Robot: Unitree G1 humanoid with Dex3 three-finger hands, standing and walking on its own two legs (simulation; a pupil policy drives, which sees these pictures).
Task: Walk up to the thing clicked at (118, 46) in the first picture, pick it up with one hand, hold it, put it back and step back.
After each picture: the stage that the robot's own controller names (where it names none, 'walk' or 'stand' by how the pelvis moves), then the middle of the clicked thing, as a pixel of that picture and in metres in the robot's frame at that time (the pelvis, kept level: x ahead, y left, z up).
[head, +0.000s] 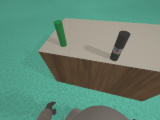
stand; (118, 47) +0.55 -0.15 +0.07
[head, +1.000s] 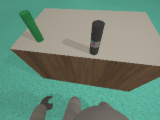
rise first; (95, 40) +0.51 +0.04 +0.11
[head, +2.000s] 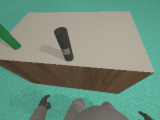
stand; (65, 47) +0.42 +0.22 +0.12
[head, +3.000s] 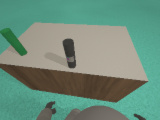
stand; (70, 55) +0.42 +0.20 +0.07
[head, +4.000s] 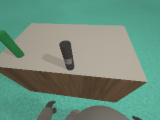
stand; (68, 57) +0.40 +0.21 +0.07
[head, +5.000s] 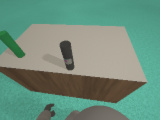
stand; (68, 57) +0.40 +0.21 +0.07
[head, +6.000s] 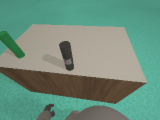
stand; (67, 57) +0.40 +0.21 +0.07
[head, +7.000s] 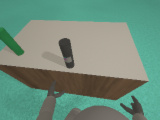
rise first; (67, 55) +0.40 +0.22 +0.07
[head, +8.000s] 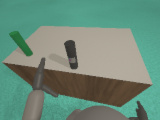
go down; (72, 56) +0.41 +0.21 +0.07
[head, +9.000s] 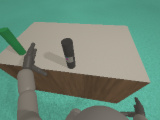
go down; (69, 55) +0.41 +0.20 +0.08
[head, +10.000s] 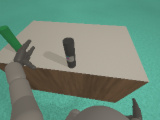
go down; (70, 54) +0.42 +0.19 +0.08
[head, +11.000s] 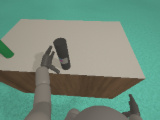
close in; (63, 56) +0.39 +0.21 +0.09
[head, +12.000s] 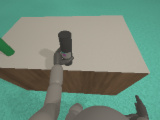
close; (66, 51) +0.41 +0.19 +0.12
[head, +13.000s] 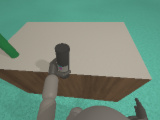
lift; (63, 63) +0.31 +0.20 +0.12
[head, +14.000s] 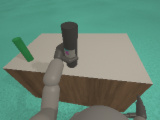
lift; (70, 48) +0.31 +0.15 +0.27
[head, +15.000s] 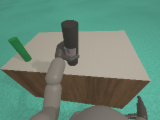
hold; (71, 47) +0.33 +0.14 +0.27
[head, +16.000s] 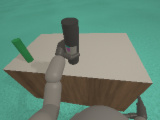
hold; (72, 45) +0.32 +0.14 +0.28
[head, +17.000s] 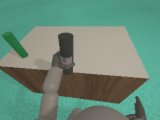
crouch; (67, 56) +0.32 +0.18 +0.19
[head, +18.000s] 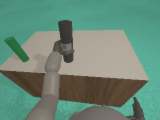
crouch; (67, 43) +0.39 +0.19 +0.24
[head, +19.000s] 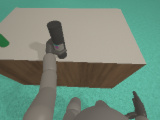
lower; (59, 43) +0.45 +0.22 +0.14
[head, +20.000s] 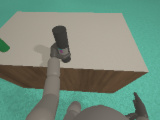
lower; (63, 47) +0.43 +0.20 +0.13
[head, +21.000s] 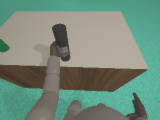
lower; (63, 45) +0.44 +0.20 +0.13
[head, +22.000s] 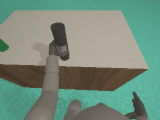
lower; (62, 44) +0.44 +0.21 +0.13
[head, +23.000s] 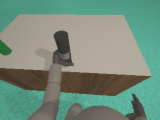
open; (64, 51) +0.40 +0.20 +0.12
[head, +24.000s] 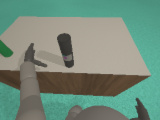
sink last; (67, 53) +0.40 +0.18 +0.11
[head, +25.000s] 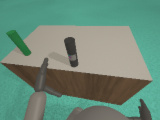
stand; (72, 53) +0.43 +0.21 +0.09
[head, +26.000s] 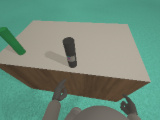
stand; (71, 54) +0.41 +0.20 +0.08
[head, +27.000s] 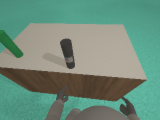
stand; (68, 55) +0.41 +0.21 +0.08
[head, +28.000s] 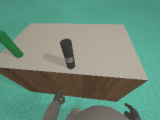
stand; (68, 56) +0.41 +0.20 +0.08
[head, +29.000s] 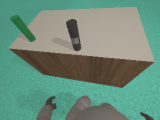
walk; (74, 37) +0.55 +0.20 +0.09
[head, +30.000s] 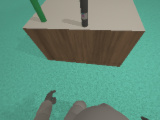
walk; (84, 13) +0.87 +0.16 +0.09
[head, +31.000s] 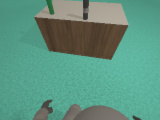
stand; (85, 9) +1.18 +0.20 +0.09
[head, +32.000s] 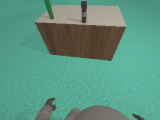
stand; (83, 12) +1.18 +0.21 +0.08
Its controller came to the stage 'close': yes
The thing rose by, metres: 0.23
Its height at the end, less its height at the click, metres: +0.00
